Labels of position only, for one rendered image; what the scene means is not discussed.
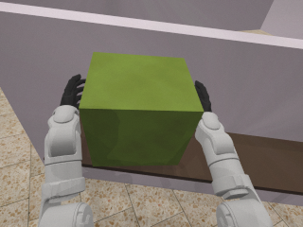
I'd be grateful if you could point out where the left robot upper arm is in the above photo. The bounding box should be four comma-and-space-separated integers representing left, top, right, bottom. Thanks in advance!
39, 201, 94, 227

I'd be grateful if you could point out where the robot left hand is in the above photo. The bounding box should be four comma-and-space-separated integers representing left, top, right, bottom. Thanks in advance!
60, 74, 86, 109

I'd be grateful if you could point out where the left robot forearm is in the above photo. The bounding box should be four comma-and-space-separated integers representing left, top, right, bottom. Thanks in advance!
37, 105, 86, 227

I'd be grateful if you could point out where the right robot forearm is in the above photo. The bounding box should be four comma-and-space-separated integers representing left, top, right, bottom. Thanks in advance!
195, 112, 274, 227

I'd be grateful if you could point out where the right robot upper arm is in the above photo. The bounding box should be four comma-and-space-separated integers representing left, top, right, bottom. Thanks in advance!
216, 199, 273, 227

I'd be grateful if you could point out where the robot right hand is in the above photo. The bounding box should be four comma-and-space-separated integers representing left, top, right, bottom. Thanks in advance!
194, 80, 212, 113

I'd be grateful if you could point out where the table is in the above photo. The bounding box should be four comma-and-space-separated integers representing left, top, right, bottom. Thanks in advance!
44, 113, 303, 196

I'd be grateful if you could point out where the carton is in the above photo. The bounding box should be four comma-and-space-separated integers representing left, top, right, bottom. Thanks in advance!
79, 52, 205, 166

